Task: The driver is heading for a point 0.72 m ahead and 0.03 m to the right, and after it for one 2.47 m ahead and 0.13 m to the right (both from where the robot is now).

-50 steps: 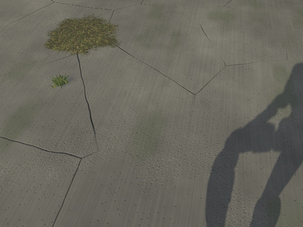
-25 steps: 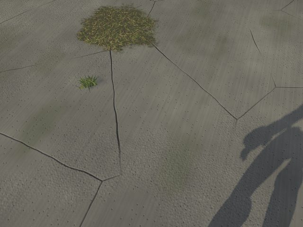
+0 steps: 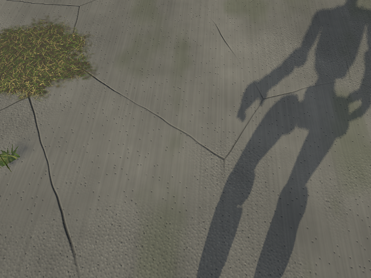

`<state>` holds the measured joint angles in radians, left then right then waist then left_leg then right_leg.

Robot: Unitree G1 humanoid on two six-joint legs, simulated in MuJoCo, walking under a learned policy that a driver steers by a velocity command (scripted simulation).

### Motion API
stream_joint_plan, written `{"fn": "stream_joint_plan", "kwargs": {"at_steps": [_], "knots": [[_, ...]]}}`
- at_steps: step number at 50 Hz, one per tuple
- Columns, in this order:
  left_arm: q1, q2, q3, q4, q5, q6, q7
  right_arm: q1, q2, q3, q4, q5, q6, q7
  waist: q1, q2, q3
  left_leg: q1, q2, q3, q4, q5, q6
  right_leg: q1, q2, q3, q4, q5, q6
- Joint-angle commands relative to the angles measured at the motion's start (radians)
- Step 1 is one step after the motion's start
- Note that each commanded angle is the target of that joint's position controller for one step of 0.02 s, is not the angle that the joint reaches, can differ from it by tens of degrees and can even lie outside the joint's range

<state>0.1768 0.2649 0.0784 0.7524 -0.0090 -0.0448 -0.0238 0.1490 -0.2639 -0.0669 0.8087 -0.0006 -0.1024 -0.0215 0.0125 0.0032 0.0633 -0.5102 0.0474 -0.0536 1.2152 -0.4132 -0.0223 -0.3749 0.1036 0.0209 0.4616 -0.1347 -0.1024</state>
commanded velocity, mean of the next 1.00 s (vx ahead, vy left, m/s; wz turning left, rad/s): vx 0.06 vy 0.00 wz -0.32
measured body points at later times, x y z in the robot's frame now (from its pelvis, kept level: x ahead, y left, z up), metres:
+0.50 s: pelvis +0.14 +0.04 +0.00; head +0.19 +0.04 +0.45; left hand +0.37 +0.27 -0.11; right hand +0.23 -0.26 -0.09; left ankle +0.24 +0.12 -0.74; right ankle +0.06 -0.09 -0.65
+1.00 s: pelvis +0.14 +0.00 +0.00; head +0.15 -0.01 +0.44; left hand +0.36 +0.19 -0.11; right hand +0.16 -0.30 -0.12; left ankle +0.20 +0.12 -0.73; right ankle +0.10 -0.10 -0.74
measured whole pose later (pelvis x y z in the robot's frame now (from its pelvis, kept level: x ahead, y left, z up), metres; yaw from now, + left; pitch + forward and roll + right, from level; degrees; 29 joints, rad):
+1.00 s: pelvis +0.14 +0.00 +0.00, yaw -17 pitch +0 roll -1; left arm 0.16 0.22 0.04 0.71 0.01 0.01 0.03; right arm 0.19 -0.29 -0.06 0.80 0.01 0.02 -0.01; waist -0.03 0.02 0.02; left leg -0.32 0.04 -0.04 0.62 -0.28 -0.03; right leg -0.23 0.02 -0.04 0.55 -0.32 -0.03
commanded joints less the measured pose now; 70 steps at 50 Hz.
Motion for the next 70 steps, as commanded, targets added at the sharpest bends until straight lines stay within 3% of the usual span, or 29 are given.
{"fn": "stream_joint_plan", "kwargs": {"at_steps": [1, 6, 10, 14, 15, 16, 17, 18, 20, 25, 31, 34, 35, 36, 37, 38, 42, 46, 48, 52, 54, 57, 58, 59, 60, 61, 63, 65, 70], "knots": [[0.001, 0.135, 0.034, -0.079, 0.006, -0.008, 0.018, 0.054, -0.081, -0.027, -0.069, -0.01, 0.016, -0.015, -0.042, -0.02, -0.172, -0.075, 0.016, -0.008, -0.109, 0.064, -0.028, 0.171, -0.256, 0.24, -0.129, 0.712, -0.196], [0.024, 0.162, 0.047, -0.084, -0.019, 0.036, 0.053, -0.061, -0.056, -0.011, -0.106, -0.007, 0.033, -0.016, -0.009, -0.09, -0.216, -0.001, -0.059, 0.003, -0.441, 0.32, -0.055, 0.126, -0.182, 0.202, -0.079, 0.61, -0.104], [0.05, 0.154, 0.046, -0.087, -0.012, 0.061, 0.065, -0.147, -0.081, -0.012, -0.139, 0.001, 0.04, 0.0, 0.022, -0.117, -0.199, 0.003, -0.082, -0.04, -0.57, 0.33, -0.053, 0.173, -0.2, 0.318, -0.037, 0.427, -0.078], [-0.014, 0.143, 0.041, -0.125, -0.015, 0.063, 0.07, -0.086, -0.119, -0.029, -0.138, -0.004, 0.018, 0.006, -0.038, -0.144, -0.175, 0.134, -0.076, -0.06, -0.789, 0.368, -0.005, 0.196, -0.171, 0.427, 0.063, 0.258, -0.046], [-0.013, 0.111, 0.031, -0.141, -0.008, 0.061, 0.069, -0.042, -0.148, -0.037, -0.133, -0.015, 0.011, 0.001, -0.048, -0.101, -0.21, 0.291, 0.013, -0.102, -0.827, 0.529, 0.034, 0.125, -0.122, 0.398, 0.157, 0.148, -0.009], [0.057, 0.048, 0.013, -0.148, 0.01, 0.055, 0.066, -0.014, -0.199, -0.046, -0.141, -0.032, 0.018, -0.01, -0.012, 0.099, -0.274, 0.505, 0.221, -0.277, -0.791, 0.904, 0.135, -0.038, -0.002, 0.264, 0.384, -0.271, 0.048], [0.157, 0.087, 0.018, -0.158, -0.009, 0.057, 0.063, 0.038, -0.195, -0.047, -0.122, -0.049, 0.036, -0.009, 0.024, 0.322, -0.345, 0.613, 0.417, -0.562, -0.82, 0.945, 0.331, -0.212, 0.063, 0.176, 0.577, -0.623, 0.1], [0.178, 0.18, 0.041, -0.125, -0.003, 0.06, 0.059, 0.007, -0.144, -0.038, -0.149, -0.023, 0.043, -0.007, 0.014, 0.214, -0.315, 0.57, 0.4, -0.55, -0.831, 0.807, 0.343, -0.253, -0.009, 0.173, 0.734, -0.562, 0.139], [0.095, 0.194, 0.055, -0.112, -0.011, 0.092, 0.065, -0.051, -0.086, -0.019, -0.171, -0.017, 0.062, -0.009, 0.002, 0.083, -0.217, 0.444, 0.264, -0.312, -0.832, 0.63, 0.255, -0.269, -0.055, 0.127, 0.827, -0.421, 0.178], [0.065, 0.081, 0.02, -0.138, -0.009, 0.099, 0.064, -0.076, -0.111, -0.02, -0.158, -0.022, 0.09, -0.013, 0.002, 0.149, -0.169, 0.306, 0.157, -0.121, -0.896, 0.543, 0.245, -0.139, -0.066, 0.032, 0.628, -0.325, 0.191], [0.033, 0.09, 0.008, -0.139, 0.002, 0.089, 0.046, -0.043, -0.154, -0.029, -0.129, 0.002, 0.101, -0.006, -0.029, 0.19, -0.193, 0.317, 0.201, -0.131, -0.88, 0.438, 0.262, 0.043, -0.098, -0.011, 0.26, -0.251, 0.152], [0.085, 0.085, 0.007, -0.107, 0.012, 0.085, 0.032, -0.006, -0.132, -0.016, -0.097, 0.022, 0.106, -0.004, 0.006, 0.155, -0.158, 0.215, 0.153, -0.092, -0.819, 0.314, 0.176, 0.229, -0.077, -0.035, -0.055, -0.058, 0.083], [0.093, 0.133, 0.013, -0.118, 0.026, 0.084, 0.035, 0.023, -0.096, -0.004, -0.091, 0.01, 0.101, 0.002, -0.01, 0.043, -0.167, 0.128, 0.101, -0.038, -0.718, 0.196, 0.093, 0.312, -0.196, 0.118, -0.103, 0.008, 0.036], [0.034, 0.196, 0.021, -0.133, 0.032, 0.088, 0.042, 0.048, -0.033, 0.013, -0.109, -0.023, 0.088, 0.011, -0.075, -0.211, -0.147, 0.047, -0.018, 0.094, -0.619, 0.013, 0.007, 0.269, -0.362, 0.284, -0.113, 0.118, -0.058], [0.013, 0.143, 0.008, -0.14, 0.05, 0.074, 0.035, -0.039, -0.082, 0.004, -0.123, -0.022, 0.085, 0.003, -0.005, -0.235, -0.125, 0.106, -0.01, 0.047, -0.565, -0.062, -0.014, 0.117, -0.409, 0.336, -0.18, 0.001, -0.132], [-0.028, 0.106, -0.005, -0.139, 0.056, 0.056, 0.032, -0.06, -0.107, -0.006, -0.118, -0.009, 0.087, 0.001, -0.018, -0.196, -0.085, 0.135, 0.002, 0.026, -0.541, -0.019, -0.016, 0.094, -0.359, 0.3, -0.184, -0.061, -0.112], [-0.047, 0.063, -0.022, -0.097, 0.029, 0.022, 0.033, 0.015, -0.068, 0.004, -0.059, -0.018, 0.096, 0.005, -0.053, -0.155, -0.102, 0.254, 0.005, 0.032, -0.681, 0.201, -0.032, 0.141, -0.265, 0.153, -0.093, 0.153, -0.027], [0.051, 0.132, 0.006, -0.084, 0.027, 0.033, 0.047, -0.029, -0.169, -0.016, -0.079, 0.013, 0.103, 0.009, 0.016, -0.044, -0.084, 0.199, 0.001, 0.009, -0.648, 0.379, 0.017, 0.191, -0.208, 0.114, -0.061, 0.025, 0.018], [0.037, 0.16, 0.023, -0.083, 0.018, 0.049, 0.065, -0.012, -0.136, -0.015, -0.08, 0.016, 0.111, 0.01, 0.0, -0.074, -0.07, 0.13, -0.016, 0.027, -0.599, 0.299, 0.016, 0.209, -0.279, 0.134, -0.068, 0.046, -0.026], [-0.028, 0.141, 0.027, -0.111, 0.018, 0.057, 0.079, 0.008, -0.11, -0.02, -0.094, 0.014, 0.128, 0.02, -0.005, -0.138, -0.071, 0.056, -0.004, 0.057, -0.357, -0.084, 0.022, 0.185, -0.434, 0.203, -0.083, 0.206, -0.134], [-0.06, 0.156, 0.034, -0.113, 0.011, 0.052, 0.077, 0.008, -0.1, -0.02, -0.104, 0.018, 0.135, 0.029, -0.012, -0.107, -0.074, 0.058, 0.01, 0.068, -0.373, -0.099, 0.03, 0.19, -0.442, 0.166, -0.057, 0.285, -0.128], [-0.096, 0.156, 0.037, -0.104, -0.012, 0.065, 0.079, 0.09, -0.11, -0.028, -0.082, 0.017, 0.133, 0.041, -0.054, -0.102, -0.11, 0.235, -0.045, 0.126, -0.628, 0.175, 0.058, 0.142, -0.361, 0.032, 0.073, 0.222, -0.036], [-0.035, 0.129, 0.034, -0.086, -0.006, 0.067, 0.076, 0.104, -0.166, -0.046, -0.09, 0.009, 0.129, 0.037, -0.037, 0.025, -0.115, 0.323, 0.0, -0.007, -0.753, 0.401, 0.098, 0.067, -0.281, -0.06, 0.238, 0.04, 0.043], [-0.059, 0.074, 0.015, -0.138, 0.033, 0.066, 0.077, 0.106, -0.313, -0.077, -0.123, 0.002, 0.12, 0.023, -0.017, 0.316, -0.098, 0.443, 0.266, -0.452, -0.851, 0.702, 0.278, -0.228, -0.096, -0.15, 0.539, -0.406, 0.168], [-0.134, 0.086, 0.014, -0.154, 0.024, 0.059, 0.081, 0.165, -0.273, -0.057, -0.131, -0.032, 0.098, 0.031, -0.091, 0.239, -0.194, 0.459, 0.349, -0.576, -0.897, 0.732, 0.411, -0.268, -0.059, 0.037, 0.734, -0.598, 0.164], [-0.109, 0.115, 0.023, -0.146, 0.004, 0.055, 0.076, 0.148, -0.251, -0.051, -0.132, -0.026, 0.079, 0.032, -0.066, 0.14, -0.191, 0.48, 0.309, -0.502, -0.896, 0.539, 0.388, -0.308, -0.088, 0.072, 0.798, -0.529, 0.15], [-0.102, 0.143, 0.037, -0.118, 0.005, 0.042, 0.068, 0.105, -0.2, -0.042, -0.133, 0.025, 0.072, 0.021, -0.045, 0.048, -0.137, 0.476, 0.212, -0.428, -0.939, -0.001, 0.277, -0.379, -0.145, 0.076, 0.699, -0.327, 0.123], [-0.125, 0.139, 0.04, -0.121, 0.005, 0.027, 0.058, 0.105, -0.18, -0.028, -0.142, 0.021, 0.074, 0.007, -0.045, 0.098, -0.087, 0.433, 0.166, -0.424, -1.015, -0.144, 0.25, -0.352, -0.144, 0.067, 0.62, -0.196, 0.123], [-0.143, 0.111, 0.036, -0.111, 0.008, -0.021, 0.044, 0.165, -0.186, -0.034, -0.144, 0.013, 0.057, -0.009, -0.055, 0.096, -0.082, 0.472, 0.126, -0.357, -1.038, 0.032, 0.244, -0.319, -0.12, 0.064, 0.377, -0.049, 0.152]]}}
